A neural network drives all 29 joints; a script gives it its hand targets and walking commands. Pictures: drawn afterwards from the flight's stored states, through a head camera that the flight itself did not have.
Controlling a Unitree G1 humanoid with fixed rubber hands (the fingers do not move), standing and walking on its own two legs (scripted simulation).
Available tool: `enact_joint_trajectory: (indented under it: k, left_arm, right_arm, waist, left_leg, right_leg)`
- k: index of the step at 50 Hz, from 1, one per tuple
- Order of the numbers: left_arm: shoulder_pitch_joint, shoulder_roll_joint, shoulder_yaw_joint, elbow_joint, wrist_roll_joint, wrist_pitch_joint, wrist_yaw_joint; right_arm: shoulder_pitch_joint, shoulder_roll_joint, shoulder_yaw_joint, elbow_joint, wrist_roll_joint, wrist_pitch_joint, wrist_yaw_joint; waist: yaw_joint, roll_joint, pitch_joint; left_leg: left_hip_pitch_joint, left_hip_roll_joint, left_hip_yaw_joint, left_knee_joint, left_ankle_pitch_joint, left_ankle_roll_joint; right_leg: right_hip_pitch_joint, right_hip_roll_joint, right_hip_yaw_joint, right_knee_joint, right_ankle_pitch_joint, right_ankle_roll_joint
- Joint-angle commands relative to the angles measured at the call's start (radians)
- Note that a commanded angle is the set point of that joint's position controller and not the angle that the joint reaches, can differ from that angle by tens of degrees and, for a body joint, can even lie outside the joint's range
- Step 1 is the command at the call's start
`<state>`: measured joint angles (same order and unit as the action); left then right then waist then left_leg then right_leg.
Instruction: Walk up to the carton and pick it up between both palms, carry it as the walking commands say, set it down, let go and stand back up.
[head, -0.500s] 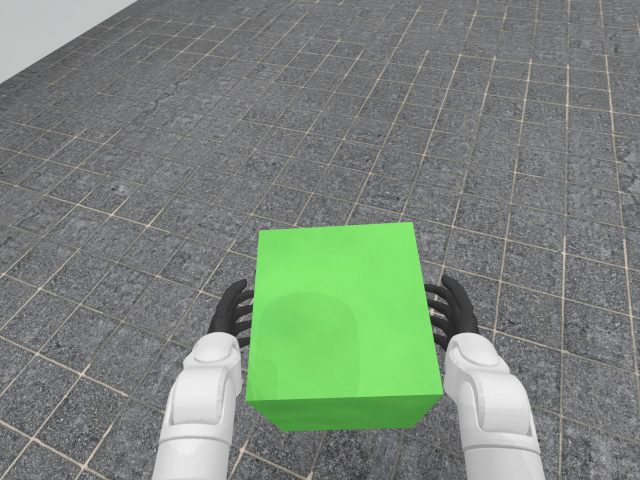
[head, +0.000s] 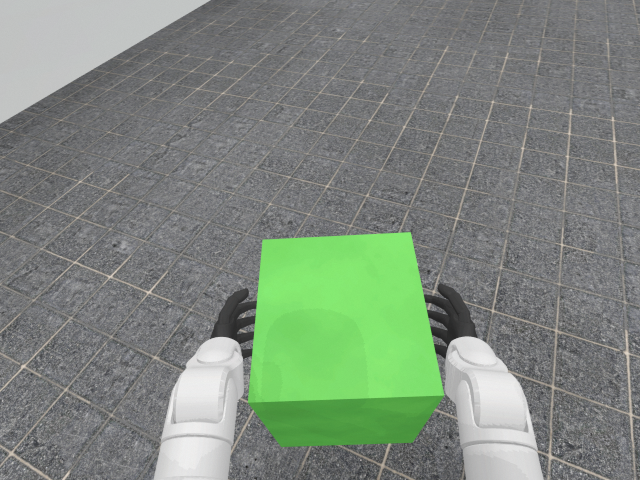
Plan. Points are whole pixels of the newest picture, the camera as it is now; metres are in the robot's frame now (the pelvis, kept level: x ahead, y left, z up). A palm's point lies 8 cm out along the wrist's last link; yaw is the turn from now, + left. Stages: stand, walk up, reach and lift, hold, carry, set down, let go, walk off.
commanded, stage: carry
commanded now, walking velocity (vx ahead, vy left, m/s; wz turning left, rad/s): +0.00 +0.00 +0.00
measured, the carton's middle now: (341, 346) +0.32 -0.03 -0.05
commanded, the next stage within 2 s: none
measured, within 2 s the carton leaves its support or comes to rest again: neither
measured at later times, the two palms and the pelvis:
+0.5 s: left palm (221, 213) +0.56 +0.15 +0.01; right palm (386, 197) +0.56 -0.14 +0.00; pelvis +0.28 +0.00 -0.01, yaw +3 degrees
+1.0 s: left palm (236, 113) +0.90 +0.15 +0.00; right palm (360, 106) +0.89 -0.14 +0.00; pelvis +0.61 +0.02 -0.03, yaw +3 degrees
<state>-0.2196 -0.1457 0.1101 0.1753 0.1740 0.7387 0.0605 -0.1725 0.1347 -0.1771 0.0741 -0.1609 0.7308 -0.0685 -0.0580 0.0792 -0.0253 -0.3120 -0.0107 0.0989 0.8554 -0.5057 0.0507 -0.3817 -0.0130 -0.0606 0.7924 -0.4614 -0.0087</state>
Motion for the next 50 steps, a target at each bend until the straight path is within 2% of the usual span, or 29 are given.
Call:
enact_joint_trajectory:
  k: [1,3,7,8,9,10,11,14,18,19,20,21,22,25,27,30,31,32,33,34,36,39,41,43,44,45,46,48,50]
  left_arm:
    - [-0.415,-0.885,-0.528,-0.127,-0.2,-0.082,-0.207]
    - [-0.415,-0.865,-0.51,-0.132,-0.167,-0.073,-0.192]
    - [-0.44,-0.833,-0.547,-0.203,-0.185,-0.053,-0.176]
    - [-0.437,-0.81,-0.556,-0.231,-0.189,-0.046,-0.174]
    - [-0.483,-0.794,-0.576,-0.265,-0.199,-0.04,-0.18]
    - [-0.52,-0.812,-0.6,-0.272,-0.211,-0.049,-0.192]
    - [-0.546,-0.81,-0.631,-0.31,-0.237,-0.05,-0.204]
    - [-0.655,-0.826,-0.668,-0.337,-0.308,-0.062,-0.229]
    - [-0.608,-0.829,-0.629,-0.313,-0.307,-0.045,-0.235]
    - [-0.571,-0.835,-0.613,-0.285,-0.295,-0.041,-0.236]
    - [-0.507,-0.825,-0.586,-0.229,-0.28,-0.035,-0.235]
    - [-0.491,-0.833,-0.564,-0.178,-0.26,-0.034,-0.229]
    - [-0.358,-0.841,-0.547,-0.102,-0.204,-0.046,-0.222]
    - [-0.433,-0.901,-0.524,-0.116,-0.184,-0.082,-0.217]
    - [-0.528,-0.921,-0.586,-0.189,-0.23,-0.097,-0.219]
    - [-0.59,-0.898,-0.649,-0.286,-0.276,-0.1,-0.209]
    - [-0.573,-0.88,-0.662,-0.307,-0.277,-0.091,-0.206]
    - [-0.61,-0.872,-0.678,-0.328,-0.281,-0.079,-0.207]
    - [-0.642,-0.882,-0.695,-0.339,-0.28,-0.081,-0.213]
    - [-0.629,-0.865,-0.702,-0.345,-0.28,-0.078,-0.216]
    - [-0.673,-0.852,-0.726,-0.374,-0.316,-0.082,-0.22]
    - [-0.562,-0.837,-0.678,-0.31,-0.289,-0.074,-0.217]
    - [-0.488,-0.827,-0.659,-0.294,-0.28,-0.059,-0.217]
    - [-0.408,-0.82,-0.606,-0.253,-0.265,-0.044,-0.217]
    - [-0.393,-0.817,-0.573,-0.235,-0.244,-0.043,-0.217]
    - [-0.343,-0.793,-0.539,-0.198,-0.221,-0.041,-0.216]
    - [-0.367,-0.768,-0.501,-0.156,-0.196,-0.041,-0.21]
    - [-0.315,-0.826,-0.506,-0.104,-0.144,-0.071,-0.188]
    - [-0.356,-0.876,-0.512,-0.143,-0.145,-0.087,-0.186]
  right_arm:
    - [-0.694,0.913,0.82,-0.181,0.341,-0.048,0.256]
    - [-0.667,0.909,0.813,-0.136,0.347,-0.045,0.258]
    - [-0.544,0.883,0.748,-0.067,0.317,-0.016,0.253]
    - [-0.497,0.868,0.726,-0.044,0.302,-0.009,0.251]
    - [-0.439,0.863,0.706,-0.004,0.287,-0.006,0.249]
    - [-0.429,0.865,0.683,0.023,0.258,-0.012,0.243]
    - [-0.342,0.856,0.636,0.062,0.22,-0.015,0.234]
    - [-0.379,0.883,0.614,0.037,0.191,-0.019,0.223]
    - [-0.5,0.876,0.674,-0.127,0.234,-0.028,0.213]
    - [-0.532,0.875,0.694,-0.151,0.249,-0.026,0.216]
    - [-0.558,0.874,0.694,-0.146,0.249,-0.022,0.215]
    - [-0.567,0.875,0.688,-0.11,0.24,-0.021,0.222]
    - [-0.556,0.874,0.744,-0.145,0.257,-0.03,0.24]
    - [-0.622,0.904,0.768,-0.128,0.295,-0.064,0.263]
    - [-0.591,0.912,0.737,-0.09,0.278,-0.071,0.262]
    - [-0.46,0.917,0.69,-0.041,0.263,-0.068,0.25]
    - [-0.438,0.912,0.685,-0.045,0.256,-0.064,0.25]
    - [-0.451,0.899,0.677,-0.035,0.262,-0.064,0.246]
    - [-0.468,0.893,0.669,-0.047,0.243,-0.069,0.236]
    - [-0.368,0.883,0.625,-0.001,0.2,-0.07,0.233]
    - [-0.375,0.883,0.627,-0.012,0.207,-0.064,0.229]
    - [-0.413,0.882,0.66,-0.06,0.222,-0.052,0.225]
    - [-0.469,0.869,0.707,-0.161,0.245,-0.042,0.222]
    - [-0.488,0.854,0.734,-0.196,0.265,-0.027,0.221]
    - [-0.48,0.849,0.75,-0.184,0.276,-0.023,0.222]
    - [-0.51,0.842,0.755,-0.174,0.285,-0.02,0.223]
    - [-0.548,0.846,0.747,-0.139,0.272,-0.021,0.228]
    - [-0.574,0.847,0.801,-0.164,0.325,-0.037,0.262]
    - [-0.639,0.883,0.811,-0.183,0.365,-0.063,0.283]
  waist:
    - [0.095,-0.45,-0.447]
    - [0.084,-0.327,-0.354]
    - [0.052,-0.265,-0.382]
    - [0.026,-0.119,-0.469]
    - [-0.007,0.192,-0.514]
    - [0.008,0.355,-0.465]
    - [0.001,0.318,-0.389]
    - [0.001,0.084,-0.173]
    - [0.047,0.079,-0.306]
    - [0.075,0.008,-0.409]
    - [0.093,-0.242,-0.503]
    - [0.07,-0.406,-0.524]
    - [0.096,-0.455,-0.51]
    - [0.092,-0.283,-0.269]
    - [0.083,-0.29,-0.25]
    - [0.042,-0.222,-0.398]
    - [0.019,-0.095,-0.504]
    - [0.002,0.241,-0.547]
    - [0.019,0.334,-0.529]
    - [0.015,0.338,-0.457]
    - [0.003,0.223,-0.27]
    - [-0.009,0.123,-0.213]
    - [0.004,0.045,-0.246]
    - [0.04,0.004,-0.302]
    - [0.072,-0.041,-0.38]
    - [0.115,-0.179,-0.505]
    - [0.094,-0.489,-0.564]
    - [0.129,-0.435,-0.455]
    - [0.13,-0.242,-0.194]
  left_leg:
    - [-0.362,-0.024,-0.061,0.108,-0.128,-0.041]
    - [-0.437,-0.027,-0.005,0.003,-0.077,-0.043]
    - [-0.136,-0.039,0.041,-0.28,0.202,-0.027]
    - [0.233,0.025,-0.043,-0.329,0.807,0.007]
    - [0.609,0.223,-0.28,-0.218,1.806,0.116]
    - [0.754,0.322,-0.374,-0.207,2.255,0.213]
    - [0.747,0.339,-0.419,-0.228,2.183,0.236]
    - [0.648,0.267,-0.36,-0.263,1.802,0.13]
    - [0.354,0.167,-0.077,-0.089,1.575,0.036]
    - [0.212,0.144,-0.026,0.082,1.316,-0.005]
    - [-0.037,0.016,0.008,0.37,0.661,-0.079]
    - [-0.17,-0.095,-0.059,0.483,-0.04,-0.075]
    - [-0.285,-0.064,-0.127,0.443,-0.127,-0.043]
    - [-0.435,-0.028,-0.083,0.238,-0.196,-0.038]
    - [-0.49,-0.008,-0.081,0.073,-0.156,-0.024]
    - [-0.061,-0.038,0.0,-0.296,0.259,-0.019]
    - [0.275,0.036,-0.102,-0.323,0.814,0.029]
    - [0.531,0.287,-0.411,-0.26,1.796,0.172]
    - [0.634,0.339,-0.471,-0.217,2.151,0.246]
    - [0.635,0.326,-0.465,-0.235,2.073,0.256]
    - [0.66,0.282,-0.43,-0.251,1.956,0.169]
    - [0.803,0.25,-0.38,-0.218,1.872,0.118]
    - [0.719,0.2,-0.295,-0.222,1.826,0.091]
    - [0.418,0.111,-0.123,-0.112,1.806,0.032]
    - [0.266,0.11,-0.073,0.071,1.631,0.003]
    - [0.013,0.056,-0.024,0.396,1.099,-0.075]
    - [-0.281,-0.13,-0.036,0.664,-0.068,-0.107]
    - [-0.54,-0.092,-0.151,0.723,-0.204,-0.053]
    - [-0.669,-0.062,-0.166,0.726,-0.31,-0.027]
  right_leg:
    - [0.708,-0.309,0.369,-0.12,1.857,-0.292]
    - [0.714,-0.248,0.285,-0.137,1.832,-0.2]
    - [0.522,-0.179,0.137,-0.039,1.673,-0.106]
    - [0.265,-0.12,0.034,0.142,1.416,-0.038]
    - [-0.123,-0.01,-0.038,0.392,0.628,0.051]
    - [-0.318,0.088,-0.048,0.456,-0.168,0.026]
    - [-0.421,0.061,-0.028,0.406,-0.243,-0.004]
    - [-0.574,0.023,-0.063,0.29,-0.198,-0.021]
    - [-0.036,0.078,-0.137,-0.198,0.251,-0.031]
    - [0.248,0.026,-0.03,-0.307,0.621,-0.078]
    - [0.546,-0.213,0.265,-0.233,1.465,-0.222]
    - [0.681,-0.338,0.43,-0.23,1.924,-0.318]
    - [0.729,-0.342,0.493,-0.193,1.908,-0.374]
    - [0.612,-0.27,0.377,-0.208,1.753,-0.285]
    - [0.644,-0.246,0.303,-0.152,1.701,-0.223]
    - [0.468,-0.17,0.072,-0.026,1.508,-0.124]
    - [0.25,-0.125,0.0,0.131,1.185,-0.048]
    - [-0.035,0.004,-0.039,0.368,0.403,0.044]
    - [-0.122,0.074,0.027,0.397,-0.128,0.021]
    - [-0.222,0.078,0.026,0.428,-0.153,-0.006]
    - [-0.482,0.062,0.005,0.427,-0.213,-0.012]
    - [-0.69,0.058,-0.066,0.41,-0.201,-0.035]
    - [-0.559,0.067,-0.138,0.233,-0.08,-0.048]
    - [-0.099,0.15,-0.218,-0.112,0.184,-0.029]
    - [0.194,0.13,-0.17,-0.264,0.441,-0.039]
    - [0.572,-0.09,0.125,-0.239,1.25,-0.185]
    - [0.883,-0.334,0.433,-0.157,2.115,-0.35]
    - [0.859,-0.34,0.544,-0.169,1.897,-0.424]
    - [0.654,-0.293,0.536,-0.217,1.66,-0.368]
